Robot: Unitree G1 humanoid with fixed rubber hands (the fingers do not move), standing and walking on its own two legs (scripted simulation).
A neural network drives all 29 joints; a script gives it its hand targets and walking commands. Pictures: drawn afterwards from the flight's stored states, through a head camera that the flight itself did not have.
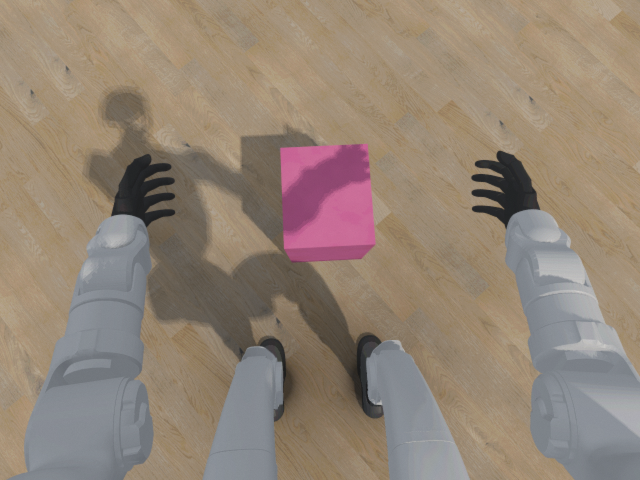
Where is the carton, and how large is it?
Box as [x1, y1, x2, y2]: [280, 144, 375, 262]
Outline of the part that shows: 367,144 280,148 284,249 292,262 361,258 374,245 375,242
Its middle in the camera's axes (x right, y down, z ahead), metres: +0.02 -0.06 +0.97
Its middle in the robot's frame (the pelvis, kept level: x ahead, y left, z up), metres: +0.52 -0.02 -0.57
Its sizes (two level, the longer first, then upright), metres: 0.226 0.194 0.269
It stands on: the floor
